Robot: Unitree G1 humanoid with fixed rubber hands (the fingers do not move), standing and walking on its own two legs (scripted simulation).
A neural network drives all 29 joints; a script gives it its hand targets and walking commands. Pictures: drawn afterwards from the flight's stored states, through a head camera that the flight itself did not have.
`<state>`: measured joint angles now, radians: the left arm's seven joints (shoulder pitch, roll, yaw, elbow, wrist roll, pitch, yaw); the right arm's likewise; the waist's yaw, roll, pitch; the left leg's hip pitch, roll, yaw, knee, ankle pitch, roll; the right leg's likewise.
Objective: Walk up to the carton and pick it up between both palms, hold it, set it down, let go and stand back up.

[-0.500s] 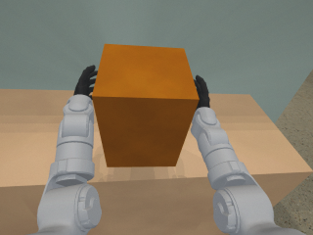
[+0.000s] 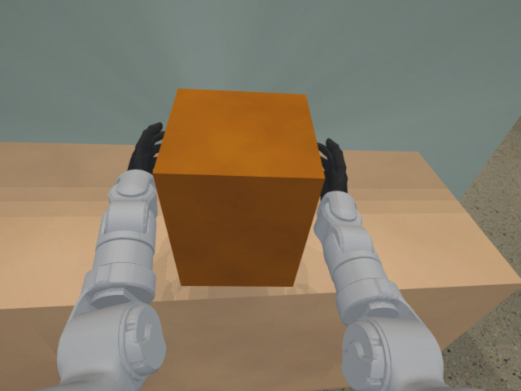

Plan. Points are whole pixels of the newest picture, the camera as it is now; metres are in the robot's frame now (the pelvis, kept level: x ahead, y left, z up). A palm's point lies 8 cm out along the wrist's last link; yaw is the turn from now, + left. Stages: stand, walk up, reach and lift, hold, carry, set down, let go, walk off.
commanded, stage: set down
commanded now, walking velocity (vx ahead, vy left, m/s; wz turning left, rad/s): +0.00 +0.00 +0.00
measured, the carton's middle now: (240, 195) +0.42 +0.01 +0.11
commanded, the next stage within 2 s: none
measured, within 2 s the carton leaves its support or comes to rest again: rests again in 1.52 s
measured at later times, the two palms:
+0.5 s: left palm (149, 181) +0.43 +0.16 +0.13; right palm (327, 201) +0.40 -0.13 +0.13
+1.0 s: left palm (154, 190) +0.43 +0.15 +0.11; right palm (328, 213) +0.39 -0.14 +0.10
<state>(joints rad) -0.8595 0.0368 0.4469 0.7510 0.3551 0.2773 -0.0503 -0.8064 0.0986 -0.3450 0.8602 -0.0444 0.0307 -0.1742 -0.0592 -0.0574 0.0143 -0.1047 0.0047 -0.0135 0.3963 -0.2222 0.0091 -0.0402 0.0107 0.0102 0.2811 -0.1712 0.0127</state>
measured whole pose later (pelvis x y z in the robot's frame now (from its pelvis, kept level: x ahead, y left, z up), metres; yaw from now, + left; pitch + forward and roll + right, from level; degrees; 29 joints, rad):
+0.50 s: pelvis +0.01 +0.00 +0.00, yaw +0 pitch -3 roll -1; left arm -0.87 0.04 0.50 0.86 0.37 0.19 -0.07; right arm -0.77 0.16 -0.46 0.86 -0.17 -0.01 -0.16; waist -0.06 -0.06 0.03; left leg -0.10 0.00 -0.01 0.40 -0.24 0.01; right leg -0.04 0.01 0.01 0.28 -0.19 0.01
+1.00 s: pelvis +0.01 +0.00 +0.00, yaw +0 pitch -3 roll -1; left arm -0.85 0.02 0.54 0.89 0.41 0.14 -0.09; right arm -0.72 0.19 -0.51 0.83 -0.25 -0.05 -0.14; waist -0.06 -0.06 0.05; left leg -0.10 0.00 -0.01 0.40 -0.24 0.01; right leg -0.04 0.01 0.01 0.28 -0.19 0.01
